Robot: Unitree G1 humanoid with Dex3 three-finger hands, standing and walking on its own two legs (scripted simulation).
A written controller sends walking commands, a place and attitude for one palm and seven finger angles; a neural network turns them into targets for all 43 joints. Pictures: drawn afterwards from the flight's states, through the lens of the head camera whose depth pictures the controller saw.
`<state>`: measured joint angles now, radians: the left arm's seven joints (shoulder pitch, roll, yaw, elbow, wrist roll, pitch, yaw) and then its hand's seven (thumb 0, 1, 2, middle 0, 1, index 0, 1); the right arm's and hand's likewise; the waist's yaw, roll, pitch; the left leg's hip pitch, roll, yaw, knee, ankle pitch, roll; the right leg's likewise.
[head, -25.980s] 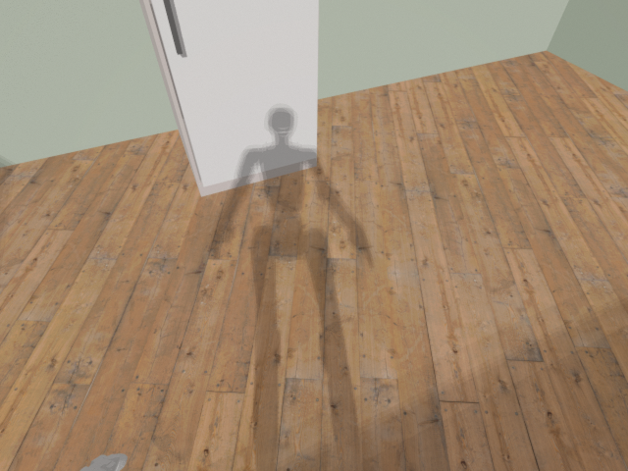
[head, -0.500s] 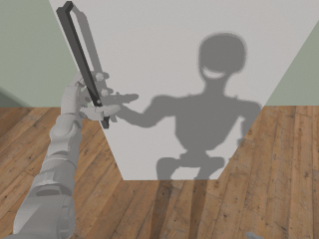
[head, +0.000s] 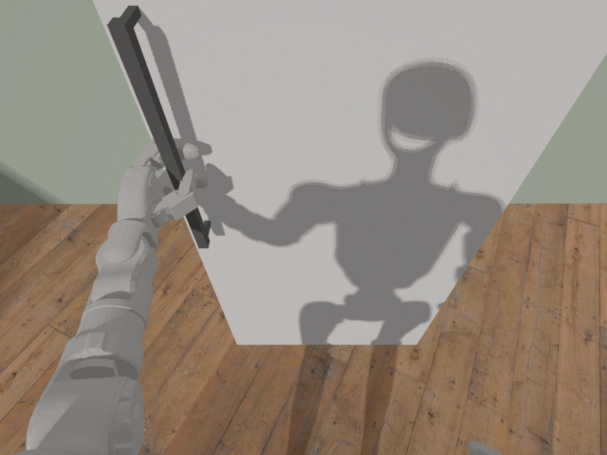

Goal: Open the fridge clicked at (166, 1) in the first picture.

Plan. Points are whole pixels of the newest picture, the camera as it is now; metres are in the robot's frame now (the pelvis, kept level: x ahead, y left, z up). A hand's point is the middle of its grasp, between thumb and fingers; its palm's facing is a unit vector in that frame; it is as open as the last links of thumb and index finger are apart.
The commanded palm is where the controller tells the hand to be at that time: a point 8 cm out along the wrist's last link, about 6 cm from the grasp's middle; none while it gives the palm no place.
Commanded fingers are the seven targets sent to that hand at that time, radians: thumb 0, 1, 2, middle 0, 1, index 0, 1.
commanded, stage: grip the handle and tug to test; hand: left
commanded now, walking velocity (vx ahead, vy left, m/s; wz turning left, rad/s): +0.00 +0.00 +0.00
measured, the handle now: (176, 157) +0.48 +0.19 +0.13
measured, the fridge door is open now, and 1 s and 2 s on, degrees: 0 0 12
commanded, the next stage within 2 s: pull the door a little, standing still in 0.56 s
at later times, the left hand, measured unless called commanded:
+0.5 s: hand (190, 198) +0.42 +0.17 +0.11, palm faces +0.01 -1.00 +0.00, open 5.6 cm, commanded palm +0.36 +0.22 +0.11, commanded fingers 0.00 0.90 0.90 -0.45 -1.40 -0.45 -1.40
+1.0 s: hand (190, 200) +0.41 +0.17 +0.11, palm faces +0.02 -1.00 +0.00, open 5.8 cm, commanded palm +0.34 +0.21 +0.11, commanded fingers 0.00 0.90 0.90 -0.45 -1.40 -0.45 -1.40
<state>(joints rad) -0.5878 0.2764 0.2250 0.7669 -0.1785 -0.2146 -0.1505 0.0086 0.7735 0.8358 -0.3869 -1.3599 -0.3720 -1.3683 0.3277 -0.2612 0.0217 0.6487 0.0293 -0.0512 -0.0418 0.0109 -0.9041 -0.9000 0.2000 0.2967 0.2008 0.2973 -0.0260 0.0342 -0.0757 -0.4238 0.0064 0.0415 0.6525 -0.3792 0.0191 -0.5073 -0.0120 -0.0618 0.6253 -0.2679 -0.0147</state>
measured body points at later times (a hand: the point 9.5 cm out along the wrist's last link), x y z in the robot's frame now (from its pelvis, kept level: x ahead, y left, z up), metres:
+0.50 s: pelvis +0.02 +0.00 +0.01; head +0.05 -0.01 +0.45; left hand +0.41 +0.22 +0.11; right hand +0.11 -0.25 -0.10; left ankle -0.04 +0.10 -0.72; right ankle +0.02 -0.11 -0.72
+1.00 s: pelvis +0.06 +0.01 +0.01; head +0.08 +0.00 +0.46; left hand +0.40 +0.22 +0.12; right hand +0.18 -0.23 -0.09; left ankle -0.03 +0.11 -0.72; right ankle +0.02 -0.11 -0.72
